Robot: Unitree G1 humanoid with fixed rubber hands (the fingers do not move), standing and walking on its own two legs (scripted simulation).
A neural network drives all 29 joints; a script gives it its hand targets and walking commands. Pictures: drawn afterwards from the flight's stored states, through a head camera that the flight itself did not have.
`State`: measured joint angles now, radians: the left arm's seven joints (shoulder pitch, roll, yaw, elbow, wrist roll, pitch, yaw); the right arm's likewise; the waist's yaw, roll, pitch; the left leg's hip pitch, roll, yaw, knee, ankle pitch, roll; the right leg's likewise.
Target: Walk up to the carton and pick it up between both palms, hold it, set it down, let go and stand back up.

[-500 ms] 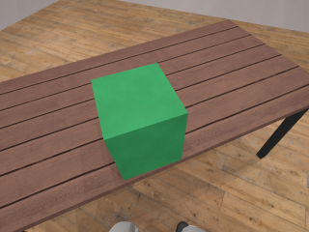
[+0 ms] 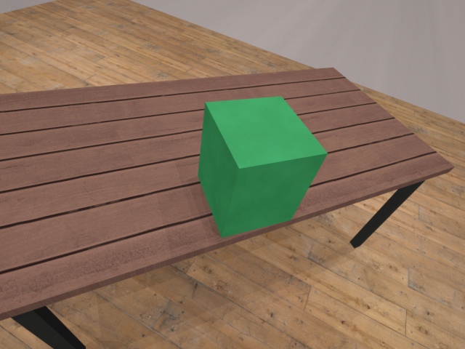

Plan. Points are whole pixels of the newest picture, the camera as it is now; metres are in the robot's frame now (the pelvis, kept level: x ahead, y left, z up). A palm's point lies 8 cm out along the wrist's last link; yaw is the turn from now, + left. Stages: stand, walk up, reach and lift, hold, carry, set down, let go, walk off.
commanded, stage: walk up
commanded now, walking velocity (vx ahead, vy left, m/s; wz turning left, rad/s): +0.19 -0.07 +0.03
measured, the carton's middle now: (251, 166) +0.54 -0.06 -0.02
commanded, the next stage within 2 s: none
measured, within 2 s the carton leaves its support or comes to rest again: neither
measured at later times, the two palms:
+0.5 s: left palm out of the picture -0.01 +0.21 -0.16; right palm out of the picture -0.08 -0.26 -0.11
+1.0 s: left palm out of the picture +0.08 +0.05 -0.11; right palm out of the picture +0.11 -0.41 -0.17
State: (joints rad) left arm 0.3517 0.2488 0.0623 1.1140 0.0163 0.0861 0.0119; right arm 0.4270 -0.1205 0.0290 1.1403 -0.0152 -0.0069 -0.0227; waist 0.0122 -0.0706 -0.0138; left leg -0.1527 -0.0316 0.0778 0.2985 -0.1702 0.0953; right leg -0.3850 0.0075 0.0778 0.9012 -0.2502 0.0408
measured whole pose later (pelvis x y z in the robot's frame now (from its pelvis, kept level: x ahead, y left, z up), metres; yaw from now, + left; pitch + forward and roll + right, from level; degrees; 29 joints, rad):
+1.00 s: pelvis +0.12 -0.17 +0.00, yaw +0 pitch +0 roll +5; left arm 0.41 0.11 0.01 1.06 0.01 -0.05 0.02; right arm 0.30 -0.24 -0.07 1.10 -0.03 0.01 0.01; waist 0.00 0.04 0.04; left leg -0.47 0.03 0.01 1.07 -0.28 -0.04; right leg -0.12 -0.09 -0.07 0.38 -0.25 0.02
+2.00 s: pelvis +0.17 -0.05 -0.01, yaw +0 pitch +0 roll -4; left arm 0.19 0.22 0.09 1.00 0.01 0.11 0.04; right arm 0.18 -0.19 -0.03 0.99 0.00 0.02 -0.03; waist 0.00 -0.01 0.10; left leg -0.34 0.01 0.10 0.40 -0.06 0.11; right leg -0.36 0.03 0.08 1.07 -0.43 0.06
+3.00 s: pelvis -0.08 -0.11 -0.01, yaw +2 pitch +0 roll +2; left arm 0.31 0.17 0.04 1.02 0.02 0.01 0.03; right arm 0.40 -0.13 -0.02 1.12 -0.03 0.03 0.01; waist -0.03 -0.05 -0.05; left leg -0.23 0.00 0.12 0.74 -0.43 -0.03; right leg -0.28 0.00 -0.18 0.35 -0.14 -0.09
